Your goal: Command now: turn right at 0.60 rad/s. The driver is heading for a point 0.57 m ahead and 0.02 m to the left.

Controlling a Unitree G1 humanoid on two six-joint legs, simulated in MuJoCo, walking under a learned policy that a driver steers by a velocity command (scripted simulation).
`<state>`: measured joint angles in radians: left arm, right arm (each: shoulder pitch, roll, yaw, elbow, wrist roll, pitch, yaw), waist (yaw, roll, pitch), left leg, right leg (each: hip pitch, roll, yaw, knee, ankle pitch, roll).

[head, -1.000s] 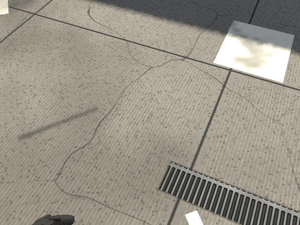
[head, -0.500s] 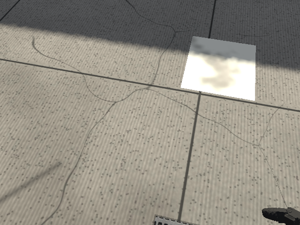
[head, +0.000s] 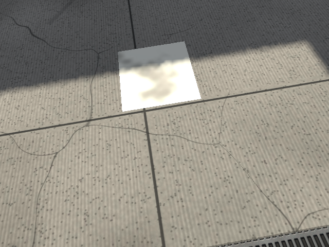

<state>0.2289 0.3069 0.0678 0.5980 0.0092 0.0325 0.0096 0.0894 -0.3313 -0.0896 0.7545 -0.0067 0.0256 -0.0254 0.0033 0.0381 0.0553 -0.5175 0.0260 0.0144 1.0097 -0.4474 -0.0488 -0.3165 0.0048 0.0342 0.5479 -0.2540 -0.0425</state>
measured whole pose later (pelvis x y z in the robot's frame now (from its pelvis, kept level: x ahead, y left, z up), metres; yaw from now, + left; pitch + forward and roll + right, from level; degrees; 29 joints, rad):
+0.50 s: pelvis +0.01 +0.03 +0.00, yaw -13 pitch +1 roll +0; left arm 0.18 0.33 0.08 0.62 0.00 0.05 0.03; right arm 0.15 -0.26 -0.05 0.76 -0.01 -0.01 0.00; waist -0.01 -0.04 0.04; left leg -0.24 -0.01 -0.03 0.47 -0.25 0.01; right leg -0.43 0.10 0.16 0.98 -0.50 0.07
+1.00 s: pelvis +0.00 -0.01 +0.00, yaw -13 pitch -2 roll +0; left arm 0.22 0.22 0.02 0.74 0.02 0.00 0.02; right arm 0.18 -0.27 -0.03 0.89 -0.01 0.00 -0.02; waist -0.02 0.01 0.03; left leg -0.20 0.04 -0.04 0.49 -0.26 -0.06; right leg -0.19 0.03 0.06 0.53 -0.31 -0.01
